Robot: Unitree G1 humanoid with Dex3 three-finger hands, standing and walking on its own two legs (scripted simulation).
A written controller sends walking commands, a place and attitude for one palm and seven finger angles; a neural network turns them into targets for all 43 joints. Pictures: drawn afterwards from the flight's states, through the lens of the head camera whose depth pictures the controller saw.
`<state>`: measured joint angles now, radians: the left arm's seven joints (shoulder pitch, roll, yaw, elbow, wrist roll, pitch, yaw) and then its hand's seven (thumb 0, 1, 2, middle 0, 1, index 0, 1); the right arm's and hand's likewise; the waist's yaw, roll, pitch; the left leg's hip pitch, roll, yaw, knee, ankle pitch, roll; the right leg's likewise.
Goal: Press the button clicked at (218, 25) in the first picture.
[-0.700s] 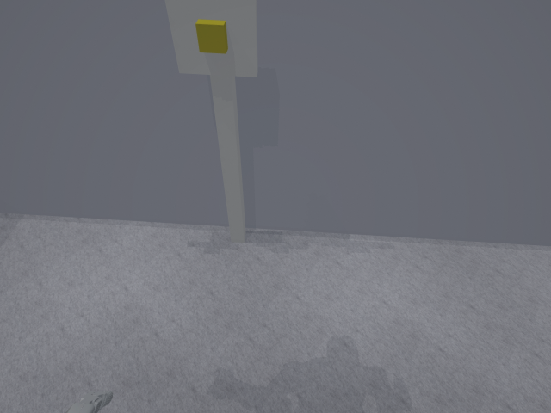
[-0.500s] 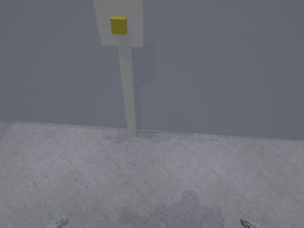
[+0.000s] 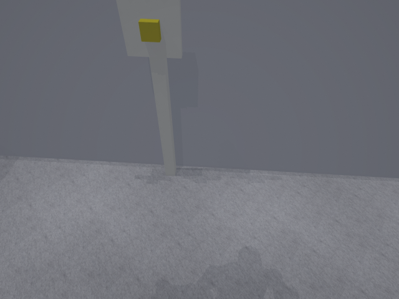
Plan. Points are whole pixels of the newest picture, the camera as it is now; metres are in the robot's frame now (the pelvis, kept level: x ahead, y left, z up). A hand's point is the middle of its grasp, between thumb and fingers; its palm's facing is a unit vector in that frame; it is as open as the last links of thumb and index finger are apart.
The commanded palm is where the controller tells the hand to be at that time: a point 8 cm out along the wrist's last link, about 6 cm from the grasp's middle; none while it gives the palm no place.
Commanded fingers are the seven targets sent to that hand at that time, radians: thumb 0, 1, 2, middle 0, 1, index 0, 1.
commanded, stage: stand and wait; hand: left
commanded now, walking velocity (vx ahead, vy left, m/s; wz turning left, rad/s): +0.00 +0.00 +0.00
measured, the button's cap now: (150, 30) +0.92 +0.23 +0.14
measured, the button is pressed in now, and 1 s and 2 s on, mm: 0 0 0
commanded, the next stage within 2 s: look at it before walking up in 0.22 s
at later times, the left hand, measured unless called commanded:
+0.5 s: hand out of the picture +0.07 +0.24 -0.16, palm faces -0.05 -0.94 -0.33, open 7.4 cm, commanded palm none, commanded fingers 0.00 0.90 0.90 -0.20 -0.30 -0.20 -0.30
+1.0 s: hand out of the picture +0.08 +0.25 -0.15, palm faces -0.04 -0.94 -0.33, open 7.4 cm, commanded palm none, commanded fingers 0.00 0.90 0.90 -0.20 -0.30 -0.20 -0.30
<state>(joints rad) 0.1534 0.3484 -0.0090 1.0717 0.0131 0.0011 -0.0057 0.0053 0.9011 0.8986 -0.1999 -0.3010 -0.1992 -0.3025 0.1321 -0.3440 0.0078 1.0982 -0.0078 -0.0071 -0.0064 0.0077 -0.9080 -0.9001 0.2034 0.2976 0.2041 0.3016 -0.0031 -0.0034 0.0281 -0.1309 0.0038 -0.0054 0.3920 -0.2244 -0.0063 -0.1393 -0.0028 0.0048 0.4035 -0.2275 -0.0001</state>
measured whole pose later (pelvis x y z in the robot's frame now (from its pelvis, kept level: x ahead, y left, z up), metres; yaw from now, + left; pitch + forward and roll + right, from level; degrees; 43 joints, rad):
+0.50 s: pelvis -0.01 +0.00 +0.00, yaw +0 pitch -2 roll +0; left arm 0.14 0.34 -0.01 1.08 0.02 0.00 -0.01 0.00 0.90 0.90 -0.20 -0.30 -0.20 -0.30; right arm 0.13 -0.33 0.01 1.12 -0.01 -0.01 0.00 0.01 -0.91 -0.90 0.20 0.30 0.20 0.30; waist -0.01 -0.01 0.03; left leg -0.15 0.01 0.00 0.37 -0.20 -0.01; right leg -0.15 0.00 0.01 0.38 -0.20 0.00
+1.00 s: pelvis +0.00 +0.00 +0.00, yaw +0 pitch -2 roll +0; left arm 0.14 0.35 -0.01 1.09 0.02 -0.01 0.00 0.00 0.90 0.90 -0.20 -0.30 -0.20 -0.30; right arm 0.11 -0.34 0.01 1.11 -0.01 -0.02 -0.01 0.01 -0.91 -0.90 0.20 0.30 0.20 0.30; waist 0.00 -0.01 0.02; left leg -0.12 0.01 0.00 0.35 -0.20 -0.01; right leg -0.13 0.00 0.01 0.36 -0.20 0.00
